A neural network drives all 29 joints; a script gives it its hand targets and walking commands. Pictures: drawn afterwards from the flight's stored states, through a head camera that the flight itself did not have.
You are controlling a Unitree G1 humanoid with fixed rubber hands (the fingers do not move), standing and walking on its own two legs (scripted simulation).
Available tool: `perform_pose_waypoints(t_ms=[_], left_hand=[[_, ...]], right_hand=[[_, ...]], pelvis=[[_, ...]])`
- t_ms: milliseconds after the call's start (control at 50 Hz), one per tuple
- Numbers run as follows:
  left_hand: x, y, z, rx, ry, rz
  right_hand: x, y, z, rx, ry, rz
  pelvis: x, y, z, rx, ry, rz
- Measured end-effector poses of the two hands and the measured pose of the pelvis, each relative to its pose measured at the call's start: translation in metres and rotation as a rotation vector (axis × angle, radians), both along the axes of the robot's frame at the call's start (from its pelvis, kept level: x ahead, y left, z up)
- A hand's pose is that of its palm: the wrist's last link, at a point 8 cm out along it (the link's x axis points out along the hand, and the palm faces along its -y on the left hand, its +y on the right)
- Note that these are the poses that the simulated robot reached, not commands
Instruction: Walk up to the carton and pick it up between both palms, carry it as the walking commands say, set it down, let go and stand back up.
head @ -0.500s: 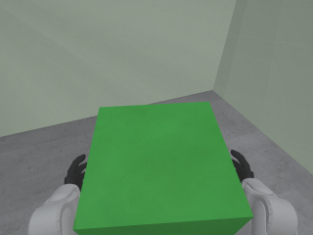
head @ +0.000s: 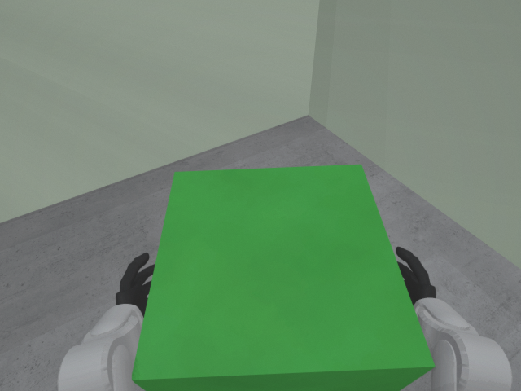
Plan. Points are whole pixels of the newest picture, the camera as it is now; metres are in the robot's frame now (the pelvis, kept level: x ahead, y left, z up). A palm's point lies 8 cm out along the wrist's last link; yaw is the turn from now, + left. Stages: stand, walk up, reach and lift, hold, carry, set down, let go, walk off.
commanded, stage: carry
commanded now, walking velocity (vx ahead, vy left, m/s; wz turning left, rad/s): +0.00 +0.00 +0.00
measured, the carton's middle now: (273, 297) +0.27 -0.02 +0.01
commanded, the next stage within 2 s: none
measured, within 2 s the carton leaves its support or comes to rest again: neither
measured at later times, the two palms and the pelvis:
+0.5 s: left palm (143, 343) +0.19 +0.15 +0.09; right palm (441, 308) +0.21 -0.22 +0.09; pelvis -0.02 -0.05 +0.00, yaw +2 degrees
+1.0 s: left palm (142, 337) +0.20 +0.15 +0.09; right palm (434, 301) +0.22 -0.22 +0.08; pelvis -0.02 -0.05 +0.00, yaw +3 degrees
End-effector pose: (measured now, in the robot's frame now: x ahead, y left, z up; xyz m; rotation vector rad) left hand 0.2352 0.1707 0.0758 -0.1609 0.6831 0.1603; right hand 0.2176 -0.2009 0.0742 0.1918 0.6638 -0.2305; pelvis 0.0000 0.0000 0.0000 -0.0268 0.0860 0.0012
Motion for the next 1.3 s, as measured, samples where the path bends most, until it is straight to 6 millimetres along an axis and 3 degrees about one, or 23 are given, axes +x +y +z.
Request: perform_pose_waypoints(t_ms=[160, 260, 480, 720, 1300], left_hand=[[-0.019, -0.013, 0.017, 0.05, -0.03, 0.063], [-0.027, -0.013, 0.015, 0.039, -0.043, 0.086], [-0.046, -0.022, 0.011, 0.026, -0.032, 0.069], [-0.046, -0.03, 0.014, 0.036, -0.03, 0.055], [-0.021, -0.017, 0.003, 0.035, -0.017, 0.068]], right_hand=[[0.008, -0.013, 0.001, 0.044, -0.031, 0.069], [0.011, -0.013, 0.007, 0.021, -0.044, 0.1], [-0.01, -0.022, 0.013, -0.001, -0.033, 0.09], [-0.015, -0.031, 0.013, 0.003, -0.031, 0.081], [0.016, -0.017, 0.002, -0.001, -0.02, 0.102]], pelvis=[[-0.008, -0.027, 0.003, 0.035, -0.003, 0.001], [-0.011, -0.036, 0.001, 0.029, 0.003, 0.021], [-0.022, -0.049, 0.002, 0.033, -0.028, 0.033], [-0.029, -0.053, 0.003, 0.031, -0.035, 0.037], [-0.011, -0.044, 0.002, 0.032, -0.033, 0.052]])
